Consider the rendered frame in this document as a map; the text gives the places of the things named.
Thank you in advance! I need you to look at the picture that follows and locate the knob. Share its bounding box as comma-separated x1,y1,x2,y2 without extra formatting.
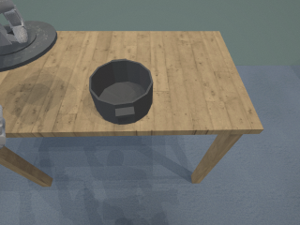
4,26,15,36

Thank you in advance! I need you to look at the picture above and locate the pot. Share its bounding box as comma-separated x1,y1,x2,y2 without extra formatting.
89,58,154,125

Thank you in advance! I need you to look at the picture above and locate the table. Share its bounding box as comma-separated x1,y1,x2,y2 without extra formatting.
0,31,263,188

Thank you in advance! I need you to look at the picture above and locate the robot left hand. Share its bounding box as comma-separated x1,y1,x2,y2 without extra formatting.
0,0,28,47

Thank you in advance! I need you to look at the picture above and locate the lid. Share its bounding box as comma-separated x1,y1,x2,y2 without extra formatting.
0,21,58,72

